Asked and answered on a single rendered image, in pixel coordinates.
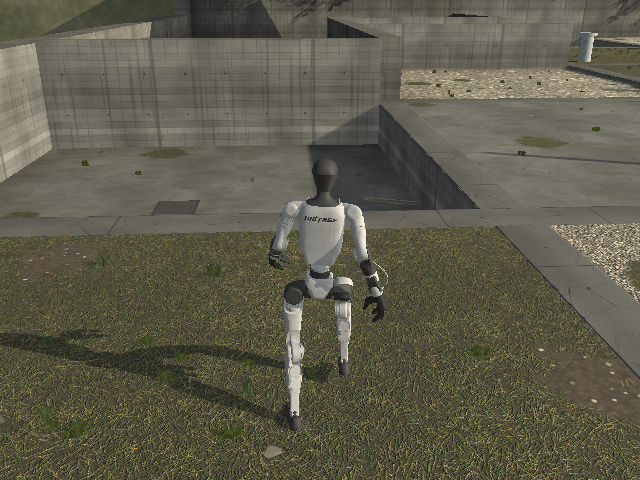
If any right robot upper arm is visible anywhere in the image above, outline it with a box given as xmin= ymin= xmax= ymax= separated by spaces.
xmin=344 ymin=203 xmax=369 ymax=261

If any robot right forearm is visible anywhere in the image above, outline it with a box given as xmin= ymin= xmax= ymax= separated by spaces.
xmin=360 ymin=245 xmax=383 ymax=297

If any left robot upper arm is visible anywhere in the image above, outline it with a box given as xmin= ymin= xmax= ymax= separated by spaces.
xmin=272 ymin=200 xmax=303 ymax=252

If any right robot hand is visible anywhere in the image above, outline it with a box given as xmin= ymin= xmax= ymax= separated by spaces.
xmin=363 ymin=293 xmax=387 ymax=322

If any left robot hand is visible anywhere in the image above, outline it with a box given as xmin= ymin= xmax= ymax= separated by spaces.
xmin=268 ymin=253 xmax=292 ymax=270

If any left robot foot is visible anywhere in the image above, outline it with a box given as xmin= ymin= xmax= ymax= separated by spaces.
xmin=284 ymin=403 xmax=302 ymax=431

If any left robot thigh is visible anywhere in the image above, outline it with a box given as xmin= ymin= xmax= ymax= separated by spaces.
xmin=284 ymin=280 xmax=305 ymax=363

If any robot left forearm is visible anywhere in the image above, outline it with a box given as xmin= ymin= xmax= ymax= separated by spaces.
xmin=268 ymin=236 xmax=282 ymax=260

